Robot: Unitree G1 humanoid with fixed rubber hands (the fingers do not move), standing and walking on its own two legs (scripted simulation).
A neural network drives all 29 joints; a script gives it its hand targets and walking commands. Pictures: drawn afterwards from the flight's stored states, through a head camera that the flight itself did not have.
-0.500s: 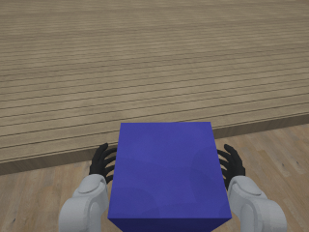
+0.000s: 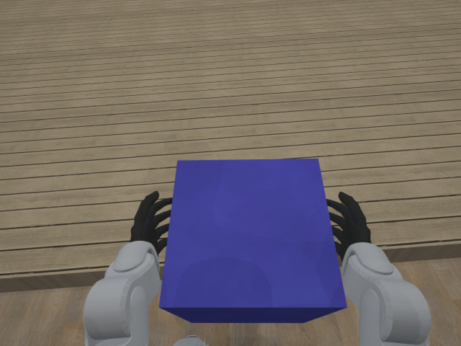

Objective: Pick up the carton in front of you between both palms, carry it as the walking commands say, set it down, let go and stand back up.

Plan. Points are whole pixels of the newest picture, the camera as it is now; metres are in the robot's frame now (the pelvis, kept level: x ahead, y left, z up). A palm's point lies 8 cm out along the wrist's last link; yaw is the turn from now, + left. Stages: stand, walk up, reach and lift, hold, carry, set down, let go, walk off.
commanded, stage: carry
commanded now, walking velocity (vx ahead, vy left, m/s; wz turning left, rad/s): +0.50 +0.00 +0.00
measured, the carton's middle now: (247, 250) +0.27 +0.01 +0.04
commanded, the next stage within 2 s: none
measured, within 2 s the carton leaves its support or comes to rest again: neither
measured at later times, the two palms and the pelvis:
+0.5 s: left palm (180, 82) +0.71 +0.19 +0.10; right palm (299, 83) +0.69 -0.12 +0.11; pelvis +0.32 +0.05 -0.02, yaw -1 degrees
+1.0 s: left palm out of the picture +1.05 +0.16 +0.21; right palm out of the picture +1.08 -0.14 +0.21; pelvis +0.72 -0.03 +0.11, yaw +1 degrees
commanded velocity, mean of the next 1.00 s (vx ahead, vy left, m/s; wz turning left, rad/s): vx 0.50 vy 0.00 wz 0.00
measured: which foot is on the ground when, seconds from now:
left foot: up 0.00-0.20, down 0.22-0.76, up 0.78-1.00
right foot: down 0.00-0.24, up 0.26-0.72, down 0.74-1.00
